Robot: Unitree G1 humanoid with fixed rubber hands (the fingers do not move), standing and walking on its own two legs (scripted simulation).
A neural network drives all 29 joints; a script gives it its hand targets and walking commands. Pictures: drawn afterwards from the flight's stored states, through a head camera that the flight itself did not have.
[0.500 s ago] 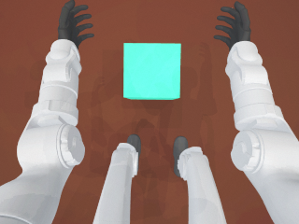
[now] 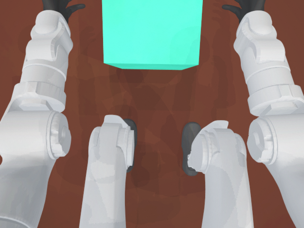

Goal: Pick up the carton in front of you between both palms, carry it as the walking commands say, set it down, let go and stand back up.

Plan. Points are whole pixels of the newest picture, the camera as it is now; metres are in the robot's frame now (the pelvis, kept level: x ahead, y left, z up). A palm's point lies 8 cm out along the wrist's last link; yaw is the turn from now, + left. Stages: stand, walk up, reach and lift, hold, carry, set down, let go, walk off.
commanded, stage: reach and lift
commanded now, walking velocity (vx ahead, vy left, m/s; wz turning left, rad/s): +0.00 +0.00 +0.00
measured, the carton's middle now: (152, 30) +0.54 +0.05 -0.30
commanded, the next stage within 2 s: none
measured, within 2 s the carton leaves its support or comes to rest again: leaves its support in 1.08 s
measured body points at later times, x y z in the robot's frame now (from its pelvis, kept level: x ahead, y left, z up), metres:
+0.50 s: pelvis +0.00 +0.01 -0.06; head +0.37 +0.03 +0.19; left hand +0.55 +0.22 -0.24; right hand +0.56 -0.14 -0.24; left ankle +0.11 +0.13 -0.39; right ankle +0.11 -0.12 -0.39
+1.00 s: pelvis -0.01 +0.01 -0.06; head +0.36 +0.03 +0.19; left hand +0.55 +0.20 -0.24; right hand +0.56 -0.10 -0.24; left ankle +0.11 +0.13 -0.39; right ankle +0.11 -0.12 -0.39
